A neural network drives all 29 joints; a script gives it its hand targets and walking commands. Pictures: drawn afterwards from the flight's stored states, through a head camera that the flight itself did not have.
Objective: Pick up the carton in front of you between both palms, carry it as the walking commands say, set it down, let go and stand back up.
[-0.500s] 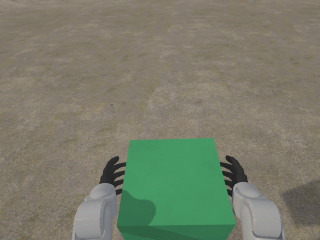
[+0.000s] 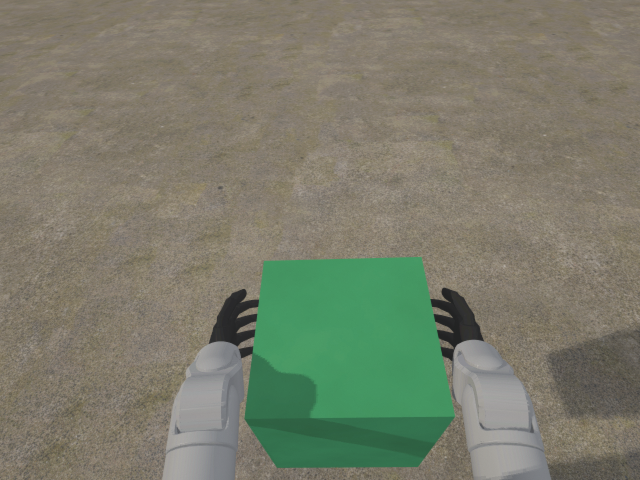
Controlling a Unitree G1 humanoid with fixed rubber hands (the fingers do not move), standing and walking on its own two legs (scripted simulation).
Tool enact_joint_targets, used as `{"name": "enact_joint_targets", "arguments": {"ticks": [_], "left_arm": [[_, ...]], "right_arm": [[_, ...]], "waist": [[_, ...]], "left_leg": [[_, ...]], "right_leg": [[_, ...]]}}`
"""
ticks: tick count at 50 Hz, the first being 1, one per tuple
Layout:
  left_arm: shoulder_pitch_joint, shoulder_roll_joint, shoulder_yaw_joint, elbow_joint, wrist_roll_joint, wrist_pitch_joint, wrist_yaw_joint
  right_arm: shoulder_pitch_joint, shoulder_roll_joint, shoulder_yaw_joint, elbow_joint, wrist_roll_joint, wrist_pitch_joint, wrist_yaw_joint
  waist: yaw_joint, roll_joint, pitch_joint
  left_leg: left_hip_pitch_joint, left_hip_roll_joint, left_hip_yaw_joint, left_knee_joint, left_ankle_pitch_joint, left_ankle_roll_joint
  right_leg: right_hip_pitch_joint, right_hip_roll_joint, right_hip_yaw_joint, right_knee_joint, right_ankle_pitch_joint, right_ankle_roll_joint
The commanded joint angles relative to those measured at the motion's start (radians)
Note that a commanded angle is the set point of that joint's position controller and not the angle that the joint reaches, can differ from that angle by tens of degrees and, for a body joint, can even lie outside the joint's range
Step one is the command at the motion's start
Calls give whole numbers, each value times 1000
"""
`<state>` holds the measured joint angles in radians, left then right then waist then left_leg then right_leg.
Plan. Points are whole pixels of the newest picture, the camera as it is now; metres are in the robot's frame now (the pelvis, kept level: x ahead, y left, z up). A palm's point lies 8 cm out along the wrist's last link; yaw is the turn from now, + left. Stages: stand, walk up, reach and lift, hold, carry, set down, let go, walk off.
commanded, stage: carry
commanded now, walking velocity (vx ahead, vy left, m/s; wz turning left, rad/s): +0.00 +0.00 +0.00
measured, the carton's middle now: (344, 369) +0.31 +0.00 -0.04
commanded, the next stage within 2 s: hold in 0.14 s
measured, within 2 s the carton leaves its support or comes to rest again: neither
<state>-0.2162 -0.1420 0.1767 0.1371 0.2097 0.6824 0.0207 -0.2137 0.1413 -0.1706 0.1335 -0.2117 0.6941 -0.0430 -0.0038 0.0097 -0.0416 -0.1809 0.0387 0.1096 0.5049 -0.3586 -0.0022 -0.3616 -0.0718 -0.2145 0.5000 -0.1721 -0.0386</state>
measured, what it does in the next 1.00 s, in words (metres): stands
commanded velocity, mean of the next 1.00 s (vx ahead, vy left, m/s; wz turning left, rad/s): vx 0.00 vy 0.00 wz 0.00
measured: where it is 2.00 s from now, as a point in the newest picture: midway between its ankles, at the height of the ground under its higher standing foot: outside the picture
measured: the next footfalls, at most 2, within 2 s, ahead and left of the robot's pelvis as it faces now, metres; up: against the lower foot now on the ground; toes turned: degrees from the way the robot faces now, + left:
none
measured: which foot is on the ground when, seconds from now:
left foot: down 0.00-1.00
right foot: down 0.00-1.00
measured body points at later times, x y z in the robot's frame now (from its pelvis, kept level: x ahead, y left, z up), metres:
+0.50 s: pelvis -0.03 +0.01 +0.01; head -0.05 -0.01 +0.46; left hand +0.26 +0.17 +0.04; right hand +0.27 -0.13 +0.03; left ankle -0.06 +0.12 -0.73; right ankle +0.05 -0.11 -0.73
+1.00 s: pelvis -0.03 -0.02 +0.01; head -0.06 -0.05 +0.45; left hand +0.26 +0.15 +0.05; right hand +0.28 -0.15 +0.04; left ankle -0.06 +0.12 -0.73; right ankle +0.05 -0.10 -0.73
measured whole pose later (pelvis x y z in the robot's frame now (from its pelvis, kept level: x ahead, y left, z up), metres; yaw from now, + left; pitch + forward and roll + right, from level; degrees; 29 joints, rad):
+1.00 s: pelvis -0.03 -0.02 +0.01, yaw +4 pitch -8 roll +0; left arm -0.31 -0.16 0.27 0.32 0.27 0.65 -0.03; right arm -0.29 0.16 -0.23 0.23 -0.29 0.73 -0.02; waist 0.00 0.07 0.07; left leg -0.01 0.00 -0.10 0.43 -0.28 -0.01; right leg -0.14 0.03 -0.06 0.39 -0.11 -0.04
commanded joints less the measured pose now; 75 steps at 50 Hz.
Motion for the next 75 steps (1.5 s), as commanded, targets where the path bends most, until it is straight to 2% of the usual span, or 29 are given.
{"name": "enact_joint_targets", "arguments": {"ticks": [1,7,8,9,10,11,12,13,14,15,17,23,29,32,37,41,47,51,54,57,61,65,67,70,75], "left_arm": [[-408,-839,-583,-71,-222,6,-205],[-414,-834,-555,-55,-210,23,-210],[-295,-856,-524,-43,-206,13,-212],[-336,-823,-521,-78,-192,-11,-205],[-329,-803,-500,-49,-174,-19,-202],[-369,-791,-503,-64,-173,-28,-208],[-361,-807,-507,-56,-170,-33,-210],[-370,-812,-506,-55,-178,-39,-211],[-352,-807,-501,-30,-181,-47,-202],[-381,-801,-501,-35,-182,-50,-207],[-390,-815,-489,-23,-171,-48,-211],[-455,-833,-469,43,-163,-47,-224],[-517,-868,-451,103,-151,-62,-231],[-538,-891,-446,124,-150,-67,-233],[-581,-912,-446,148,-158,-71,-248],[-595,-913,-437,159,-159,-67,-259],[-585,-909,-416,161,-154,-56,-268],[-579,-905,-407,158,-149,-54,-271],[-596,-890,-369,184,-123,-63,-275],[-647,-888,-300,257,-78,-92,-280],[-732,-863,-164,374,10,-154,-269],[-726,-772,-19,453,106,-247,-231],[-700,-725,18,463,127,-308,-211],[-696,-712,-1,462,109,-412,-192],[-765,-798,-184,457,3,-564,-161]], "right_arm": [[-439,848,602,-92,236,-3,221],[-438,842,567,-73,218,15,223],[-317,845,575,-93,234,12,219],[-342,825,564,-127,214,-7,211],[-356,813,549,-132,207,-11,209],[-363,817,544,-119,192,-15,203],[-382,823,555,-129,193,-16,203],[-386,825,560,-131,196,-20,202],[-404,809,568,-132,208,-23,202],[-404,824,576,-139,203,-23,203],[-424,837,586,-128,202,-18,206],[-428,840,527,-50,170,-15,211],[-504,866,518,-12,179,-19,235],[-539,879,526,4,185,-19,249],[-564,905,522,34,179,-14,261],[-561,920,512,53,171,-6,261],[-565,944,509,64,180,2,262],[-571,957,509,66,189,1,262],[-586,959,467,104,174,-10,261],[-630,948,378,191,130,-41,264],[-705,879,212,328,32,-110,259],[-707,728,59,411,-73,-211,243],[-690,658,29,428,-101,-277,237],[-697,625,61,442,-98,-390,230],[-779,704,232,461,-18,-543,235]], "waist": [[2,-11,-318],[3,-8,-287],[5,90,-177],[22,48,-233],[18,56,-239],[4,-3,-232],[14,2,-211],[5,-9,-230],[25,6,-257],[11,-3,-227],[17,-27,-210],[-4,20,-130],[6,65,-76],[14,60,-71],[4,32,-77],[1,9,-90],[12,-30,-123],[21,-36,-147],[26,-33,-138],[22,-21,-105],[0,1,-58],[-10,13,-43],[-9,13,-74],[-6,1,-187],[1,-12,-517]], "left_leg": [[-13,109,-83,-64,266,23],[-29,110,-83,-71,253,23],[-116,-119,-223,-158,527,21],[-161,-109,-238,-156,574,21],[-151,-106,-240,-185,486,29],[-141,-102,-242,-188,440,30],[-129,-112,-237,-188,432,30],[-126,-117,-240,-183,448,26],[-156,-114,-238,-212,365,29],[-146,-103,-250,-221,345,39],[-105,-114,-250,-198,374,36],[-205,-85,-256,-239,175,47],[-317,-49,-266,-287,2,73],[-314,-44,-263,-284,-32,80],[-331,-43,-260,-267,-53,85],[-317,-56,-253,-245,-21,81],[-236,-90,-238,-210,63,65],[-199,-101,-236,-206,99,60],[-198,-106,-233,-198,96,60],[-223,-109,-228,-176,52,61],[-293,-113,-226,-121,13,62],[-414,-125,-219,-52,33,53],[-486,-135,-212,-9,66,44],[-585,-152,-193,72,127,22],[-803,-173,-175,218,210,-16]], "right_leg": [[243,-117,128,-20,295,-2],[219,-115,129,-27,270,0],[564,135,296,-51,544,-2],[677,118,320,-40,640,4],[695,117,321,-36,602,7],[684,121,310,-62,495,14],[663,124,306,-64,536,21],[692,126,310,-60,577,24],[765,119,319,-46,571,20],[717,130,303,-56,451,25],[667,138,300,-80,422,33],[672,143,287,-89,222,18],[714,153,268,-63,115,29],[705,150,272,-60,72,35],[711,147,287,-64,19,44],[715,132,310,-86,-2,47],[682,97,348,-141,-22,53],[677,84,358,-156,13,58],[659,81,362,-153,16,57],[613,86,358,-138,-37,49],[520,101,336,-81,-66,33],[399,124,308,11,22,19],[343,135,300,69,105,15],[281,148,297,167,231,11],[268,153,307,371,450,2]]}}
